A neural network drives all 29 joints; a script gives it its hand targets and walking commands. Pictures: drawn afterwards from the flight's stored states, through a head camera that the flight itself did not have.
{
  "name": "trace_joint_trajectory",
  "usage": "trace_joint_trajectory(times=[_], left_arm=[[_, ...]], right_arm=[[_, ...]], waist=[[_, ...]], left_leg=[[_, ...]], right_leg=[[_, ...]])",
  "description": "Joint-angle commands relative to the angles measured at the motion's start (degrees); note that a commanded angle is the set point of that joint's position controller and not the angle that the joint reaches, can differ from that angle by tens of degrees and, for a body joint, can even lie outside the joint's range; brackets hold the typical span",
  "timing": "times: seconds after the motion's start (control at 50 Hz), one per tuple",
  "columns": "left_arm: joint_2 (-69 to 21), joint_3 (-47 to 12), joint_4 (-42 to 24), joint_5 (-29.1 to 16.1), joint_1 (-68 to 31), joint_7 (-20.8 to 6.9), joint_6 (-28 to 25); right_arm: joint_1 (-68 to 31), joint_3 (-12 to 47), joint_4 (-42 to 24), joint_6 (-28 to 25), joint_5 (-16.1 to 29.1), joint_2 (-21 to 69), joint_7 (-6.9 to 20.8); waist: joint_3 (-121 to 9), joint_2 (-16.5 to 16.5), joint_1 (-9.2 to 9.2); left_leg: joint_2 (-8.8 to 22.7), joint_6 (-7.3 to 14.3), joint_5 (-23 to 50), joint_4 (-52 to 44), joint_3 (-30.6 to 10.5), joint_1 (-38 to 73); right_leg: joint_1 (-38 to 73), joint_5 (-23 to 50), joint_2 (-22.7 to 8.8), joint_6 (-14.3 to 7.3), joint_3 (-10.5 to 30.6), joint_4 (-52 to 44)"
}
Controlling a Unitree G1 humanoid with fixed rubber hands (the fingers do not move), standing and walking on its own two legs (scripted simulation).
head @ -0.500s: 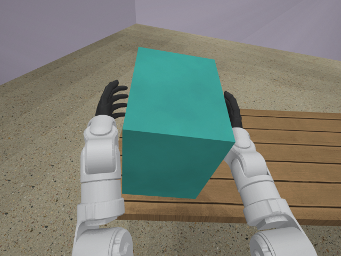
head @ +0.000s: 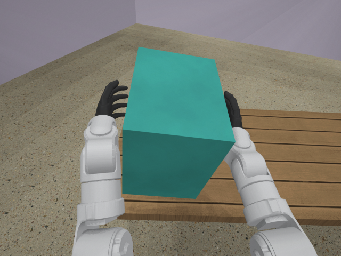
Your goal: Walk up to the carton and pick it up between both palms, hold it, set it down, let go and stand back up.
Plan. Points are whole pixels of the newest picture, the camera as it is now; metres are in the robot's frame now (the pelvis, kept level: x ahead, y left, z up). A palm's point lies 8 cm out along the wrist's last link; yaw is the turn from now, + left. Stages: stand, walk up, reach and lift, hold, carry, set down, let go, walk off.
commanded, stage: hold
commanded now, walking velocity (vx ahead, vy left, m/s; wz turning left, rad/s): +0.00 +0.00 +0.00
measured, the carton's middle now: (168, 126) +0.39 +0.01 +0.14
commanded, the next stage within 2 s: none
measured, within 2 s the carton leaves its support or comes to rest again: neither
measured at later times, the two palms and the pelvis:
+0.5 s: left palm (106, 117) +0.36 +0.14 +0.20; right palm (231, 126) +0.36 -0.13 +0.17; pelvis +0.00 +0.00 +0.00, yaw +0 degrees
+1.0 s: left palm (106, 117) +0.36 +0.14 +0.20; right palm (231, 126) +0.36 -0.13 +0.17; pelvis +0.00 +0.00 +0.00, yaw +0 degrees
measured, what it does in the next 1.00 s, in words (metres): stands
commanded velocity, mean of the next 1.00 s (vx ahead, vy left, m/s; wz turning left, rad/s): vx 0.00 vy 0.00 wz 0.00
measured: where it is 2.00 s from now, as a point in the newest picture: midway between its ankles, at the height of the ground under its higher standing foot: outside the picture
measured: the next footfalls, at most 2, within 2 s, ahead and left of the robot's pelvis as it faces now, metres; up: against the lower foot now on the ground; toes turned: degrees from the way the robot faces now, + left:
none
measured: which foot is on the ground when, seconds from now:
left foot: down 0.00-1.00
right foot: down 0.00-1.00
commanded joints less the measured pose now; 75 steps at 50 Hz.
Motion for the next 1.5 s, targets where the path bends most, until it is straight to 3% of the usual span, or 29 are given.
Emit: trace_joint_trajectory(times=[0.0,1.48], left_arm=[[-27.28,-23.56,0.89,-6.80,-26.24,-6.31,-0.66],[-26.97,-23.29,0.83,-6.59,-26.34,-6.24,-0.75]], right_arm=[[-38.71,18.78,-16.18,-4.63,2.22,27.33,5.53],[-38.36,18.41,-15.75,-5.13,1.80,27.05,5.65]], waist=[[-18.26,4.54,-0.56],[-18.16,4.45,-0.67]], left_leg=[[-0.69,-0.85,11.03,-2.20,1.92,0.04],[-0.59,-0.72,10.86,-2.26,2.04,0.43]], right_leg=[[6.15,8.70,0.98,4.01,-0.67,-0.18],[5.93,8.78,0.89,4.01,-0.79,-0.20]])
